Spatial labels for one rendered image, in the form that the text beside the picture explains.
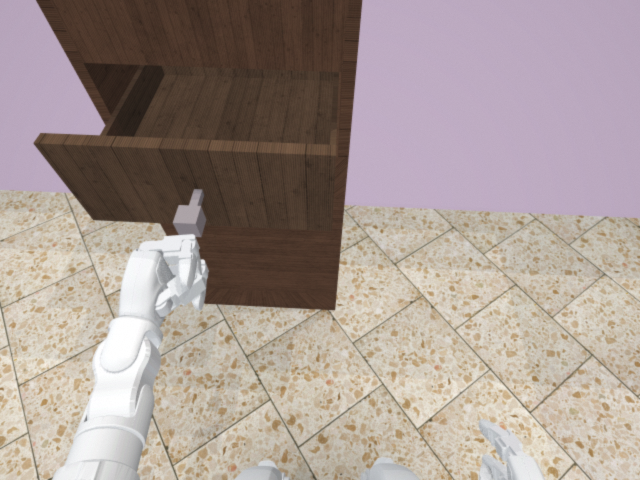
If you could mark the left robot forearm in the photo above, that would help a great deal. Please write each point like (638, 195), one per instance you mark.
(113, 430)

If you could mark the cabinet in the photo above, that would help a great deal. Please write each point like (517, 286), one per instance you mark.
(107, 40)

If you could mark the robot shin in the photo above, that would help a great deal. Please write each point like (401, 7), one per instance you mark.
(383, 460)
(267, 463)

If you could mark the handle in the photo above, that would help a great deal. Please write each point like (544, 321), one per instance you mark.
(190, 219)

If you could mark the robot right hand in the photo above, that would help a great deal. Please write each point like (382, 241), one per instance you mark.
(520, 466)

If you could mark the drawer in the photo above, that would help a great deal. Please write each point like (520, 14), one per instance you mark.
(261, 144)

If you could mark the robot left hand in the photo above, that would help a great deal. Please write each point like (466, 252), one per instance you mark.
(147, 275)

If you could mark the right robot shin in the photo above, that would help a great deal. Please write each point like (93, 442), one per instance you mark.
(383, 460)

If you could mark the left robot shin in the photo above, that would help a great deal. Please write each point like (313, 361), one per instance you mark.
(267, 463)

